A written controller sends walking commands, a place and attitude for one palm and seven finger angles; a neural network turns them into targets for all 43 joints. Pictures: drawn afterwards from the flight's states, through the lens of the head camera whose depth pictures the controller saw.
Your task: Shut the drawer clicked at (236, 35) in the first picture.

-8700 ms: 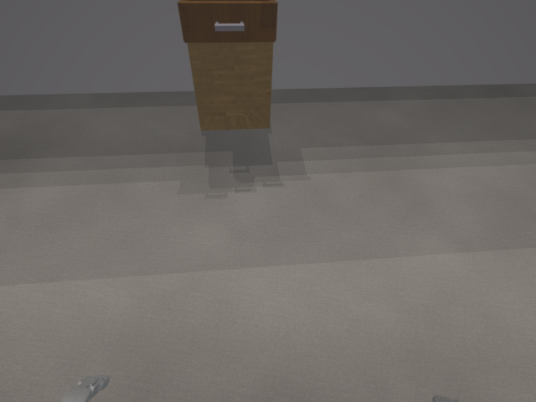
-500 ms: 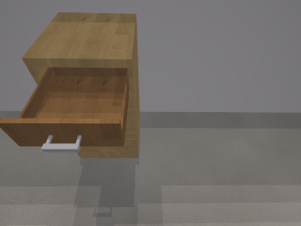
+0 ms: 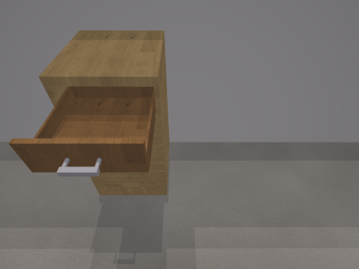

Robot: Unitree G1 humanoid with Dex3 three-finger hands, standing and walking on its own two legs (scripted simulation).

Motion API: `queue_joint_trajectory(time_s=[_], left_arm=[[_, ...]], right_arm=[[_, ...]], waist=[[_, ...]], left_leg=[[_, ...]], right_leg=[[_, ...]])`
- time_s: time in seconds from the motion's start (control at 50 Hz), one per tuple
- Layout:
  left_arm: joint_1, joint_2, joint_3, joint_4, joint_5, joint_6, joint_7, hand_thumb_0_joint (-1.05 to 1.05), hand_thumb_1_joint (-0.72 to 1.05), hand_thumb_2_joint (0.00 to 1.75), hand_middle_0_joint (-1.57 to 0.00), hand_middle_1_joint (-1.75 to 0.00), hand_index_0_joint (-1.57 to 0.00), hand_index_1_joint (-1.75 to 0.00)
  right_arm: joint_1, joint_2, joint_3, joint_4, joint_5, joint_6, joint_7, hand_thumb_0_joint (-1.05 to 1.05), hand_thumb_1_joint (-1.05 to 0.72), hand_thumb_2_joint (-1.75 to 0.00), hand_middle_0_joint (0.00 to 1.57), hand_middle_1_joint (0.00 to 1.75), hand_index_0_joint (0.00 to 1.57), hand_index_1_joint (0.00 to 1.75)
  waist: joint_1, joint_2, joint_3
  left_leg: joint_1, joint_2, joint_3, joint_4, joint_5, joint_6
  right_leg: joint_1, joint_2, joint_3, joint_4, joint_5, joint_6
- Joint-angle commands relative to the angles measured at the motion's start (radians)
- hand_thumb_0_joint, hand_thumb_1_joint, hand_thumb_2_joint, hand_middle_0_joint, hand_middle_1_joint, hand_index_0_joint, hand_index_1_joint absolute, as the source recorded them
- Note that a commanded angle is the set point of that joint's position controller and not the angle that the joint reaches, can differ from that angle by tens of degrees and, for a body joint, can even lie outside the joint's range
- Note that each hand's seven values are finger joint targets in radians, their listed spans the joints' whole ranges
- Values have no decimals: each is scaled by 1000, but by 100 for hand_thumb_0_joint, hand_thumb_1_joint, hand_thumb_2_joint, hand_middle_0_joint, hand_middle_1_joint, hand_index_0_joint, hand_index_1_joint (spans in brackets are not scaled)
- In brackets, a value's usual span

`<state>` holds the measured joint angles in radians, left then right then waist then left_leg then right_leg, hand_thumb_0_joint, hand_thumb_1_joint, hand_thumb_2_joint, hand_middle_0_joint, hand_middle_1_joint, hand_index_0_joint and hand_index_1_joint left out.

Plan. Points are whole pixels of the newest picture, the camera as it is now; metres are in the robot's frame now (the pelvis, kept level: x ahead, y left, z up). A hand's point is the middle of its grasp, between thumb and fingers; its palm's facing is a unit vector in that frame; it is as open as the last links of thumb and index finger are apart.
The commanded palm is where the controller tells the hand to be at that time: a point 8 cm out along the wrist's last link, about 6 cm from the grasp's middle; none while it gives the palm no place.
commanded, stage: look again from close up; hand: left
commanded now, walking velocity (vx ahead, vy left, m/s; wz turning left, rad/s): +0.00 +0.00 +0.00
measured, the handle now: (80, 166) +0.40 +0.32 -0.04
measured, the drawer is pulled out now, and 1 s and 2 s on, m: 0.28 0.28 0.28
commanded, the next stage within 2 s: shuffle to correct the standing spot in 0.04 s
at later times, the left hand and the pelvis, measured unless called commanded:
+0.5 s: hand out of the picture -0.01 +0.20 -0.17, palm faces +0.07 -0.98 -0.19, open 7.4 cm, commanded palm none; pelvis -0.01 +0.02 +0.00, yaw +2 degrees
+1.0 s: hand out of the picture +0.02 +0.24 -0.19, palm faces +0.17 -0.97 -0.15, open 7.4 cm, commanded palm none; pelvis +0.07 +0.08 -0.01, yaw +4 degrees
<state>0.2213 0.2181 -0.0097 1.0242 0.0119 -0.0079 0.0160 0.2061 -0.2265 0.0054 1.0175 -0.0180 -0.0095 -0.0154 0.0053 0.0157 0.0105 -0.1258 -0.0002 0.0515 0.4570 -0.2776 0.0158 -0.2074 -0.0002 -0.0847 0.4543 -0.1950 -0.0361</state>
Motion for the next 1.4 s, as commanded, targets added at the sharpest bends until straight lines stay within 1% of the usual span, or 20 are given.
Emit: queue_joint_trajectory(time_s=[0.0, 0.18, 0.3, 0.36, 0.4, 0.48, 0.58, 0.6, 0.64, 0.66, 0.76, 0.9, 0.94, 0.96, 1.0, 1.08, 1.18, 1.22, 1.26, 1.38], left_arm=[[16, 147, 39, -32, 2, -17, 15, 0, 90, 90, -20, -30, -20, -30], [90, 95, 39, 10, 3, -7, 23, 0, 90, 90, -20, -30, -20, -30], [57, 144, 81, -17, 10, 15, 32, 0, 90, 90, -20, -30, -20, -30], [31, 89, 77, -30, 5, 25, 21, 0, 90, 90, -20, -30, -20, -30], [48, -1, 61, -49, 9, 24, 11, 0, 90, 90, -20, -30, -20, -30], [80, -28, 58, -32, 13, 9, -11, 0, 90, 90, -20, -30, -20, -30], [151, -66, 53, -16, 8, -16, -2, 0, 90, 90, -20, -30, -20, -30], [207, -49, 62, 3, 10, -20, 5, 0, 90, 90, -20, -30, -20, -30], [339, 109, 100, 34, 15, -30, 24, 0, 90, 90, -20, -30, -20, -30], [332, 103, 103, 32, 6, -27, 30, 0, 90, 90, -20, -30, -20, -30], [163, 33, 92, -9, 13, -48, 35, 0, 90, 90, -20, -30, -20, -30], [160, 103, 112, -6, 22, -30, 12, 0, 90, 90, -20, -30, -20, -30], [164, 60, 101, -19, 21, -11, 3, 0, 90, 90, -20, -30, -20, -30], [152, 5, 93, -45, 15, -5, -1, 0, 90, 90, -20, -30, -20, -30], [88, -20, 80, -90, 20, -8, -1, 0, 90, 90, -20, -30, -20, -30], [165, -29, 75, -29, 14, -2, -13, 0, 90, 90, -20, -30, -20, -30], [239, -42, 49, 9, 8, -9, 9, 0, 90, 90, -20, -30, -20, -30], [203, 37, 48, 4, 16, -24, 21, 0, 90, 90, -20, -30, -20, -30], [115, 83, 48, -20, 9, -15, 19, 0, 90, 90, -20, -30, -20, -30], [74, 66, 63, -31, 0, 3, 30, 0, 90, 90, -20, -30, -20, -30]], right_arm=[[46, -134, -28, -19, 0, -11, -8, 0, -90, -90, 20, 30, 20, 30], [147, -60, -15, 44, -3, 10, -4, 0, -90, -90, 20, 30, 20, 30], [294, -15, -33, 76, -7, 43, -1, 0, -90, -90, 20, 30, 20, 30], [395, -3, -31, 104, -11, 27, -2, 0, -90, -90, 20, 30, 20, 30], [357, -89, -52, 74, -17, 15, -16, 0, -90, -90, 20, 30, 20, 30], [228, -68, -44, 35, -8, -10, -16, 0, -90, -90, 20, 30, 20, 30], [279, -40, -37, 71, -1, -14, -18, 0, -90, -90, 20, 30, 20, 30], [269, -23, -37, 66, 3, -14, -16, 0, -90, -90, 20, 30, 20, 30], [234, 29, -40, 16, 7, -9, -3, 0, -90, -90, 20, 30, 20, 30], [170, -7, -52, -3, -8, 0, 2, 0, -90, -90, 20, 30, 20, 30], [171, 34, -57, 0, -6, 19, 32, 0, -90, -90, 20, 30, 20, 30], [151, 24, -57, -20, 2, -11, 36, 0, -90, -90, 20, 30, 20, 30], [249, -56, -73, 2, -2, -19, 24, 0, -90, -90, 20, 30, 20, 30], [305, -148, -94, 1, -14, -19, 14, 0, -90, -90, 20, 30, 20, 30], [282, -176, -94, -17, -17, -4, 8, 0, -90, -90, 20, 30, 20, 30], [50, -83, -58, -62, -12, -17, 3, 0, -90, -90, 20, 30, 20, 30], [41, -60, -50, -28, 0, -17, -11, 0, -90, -90, 20, 30, 20, 30], [79, 9, -41, -14, 16, -6, -4, 0, -90, -90, 20, 30, 20, 30], [120, 30, -41, 12, 13, 14, -1, 0, -90, -90, 20, 30, 20, 30], [140, 11, -47, 56, 6, 23, -13, 0, -90, -90, 20, 30, 20, 30]], waist=[[-9, -22, 54], [-6, -29, 50], [-48, -150, 70], [-71, 38, 117], [-47, 327, 183], [4, 52, 131], [20, 43, 69], [41, 13, 66], [82, -278, 75], [80, -136, 116], [-10, -162, 117], [-12, -165, 67], [-53, 47, 20], [-78, 309, 20], [-78, 230, 70], [16, 164, 39], [53, -36, -13], [9, -222, -4], [-36, -147, 25], [-19, -70, -11]], left_leg=[[-106, 97, -106, -130, -9, 21], [-155, 67, -82, -101, -106, 12], [-68, 16, 16, 166, -144, 7], [-30, 55, -77, -97, -207, 37], [-130, 275, -408, -367, -485, 137], [-114, 245, -282, -326, -218, 167], [-126, 183, -138, -147, 13, 138], [-239, 143, -91, -71, -54, 104], [-526, -2, 52, 322, -275, 9], [-516, 47, -27, 484, -257, 3], [-414, 116, -39, 502, -46, -23], [-89, 33, 100, 76, 76, -39], [93, 91, 37, -19, 38, -27], [123, 288, -251, -146, -34, 59], [7, 392, -356, -274, -200, 196], [-142, 265, -134, -252, -12, 151], [-166, 232, -50, -85, 247, 105], [-189, 101, 31, 21, -4, -2], [-81, 63, 26, 42, -26, -21], [-51, 125, 3, -2, 268, -14]], right_leg=[[11, -118, 152, -148, -71, 0], [19, -141, 164, -173, -231, 2], [-200, -297, 263, -319, -495, -74], [-277, -153, 106, -97, -426, -20], [-340, 3, -57, 309, -307, 25], [-288, -68, 7, 425, -220, 16], [1, -30, -50, 39, -95, 26], [145, -68, -4, -21, -66, 16], [266, -462, 530, -287, -302, -143], [152, -491, 548, -336, -356, -197], [-18, -339, 194, -289, -82, -115], [-93, -261, 66, -119, -45, -49], [-204, -181, -3, 96, -178, -8], [-348, -63, -100, 332, -378, 40], [-432, -80, -3, 640, -439, 20], [-261, -123, -4, 552, -226, 31], [56, -67, -2, 18, 39, 59], [48, -231, 232, -136, 197, 1], [-93, -308, 244, -146, 220, -87], [-11, -188, 134, -26, 382, -51]])
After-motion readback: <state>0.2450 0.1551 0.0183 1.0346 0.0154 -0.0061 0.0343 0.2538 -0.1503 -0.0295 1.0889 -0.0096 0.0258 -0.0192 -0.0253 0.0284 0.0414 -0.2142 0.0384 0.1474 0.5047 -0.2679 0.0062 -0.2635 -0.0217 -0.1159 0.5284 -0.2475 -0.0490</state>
